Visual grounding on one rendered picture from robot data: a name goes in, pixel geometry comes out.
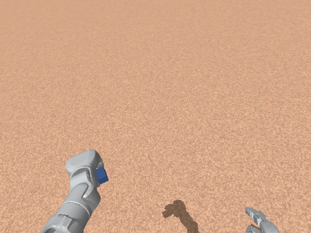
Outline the left robot arm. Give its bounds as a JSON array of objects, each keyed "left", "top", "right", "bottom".
[{"left": 40, "top": 166, "right": 101, "bottom": 233}]

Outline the left robot hand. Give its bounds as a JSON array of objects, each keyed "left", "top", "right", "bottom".
[{"left": 66, "top": 150, "right": 104, "bottom": 187}]

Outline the small box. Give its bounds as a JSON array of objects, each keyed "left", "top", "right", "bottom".
[{"left": 95, "top": 167, "right": 109, "bottom": 184}]

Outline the right robot hand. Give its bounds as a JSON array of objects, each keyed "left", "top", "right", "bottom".
[{"left": 245, "top": 207, "right": 279, "bottom": 233}]

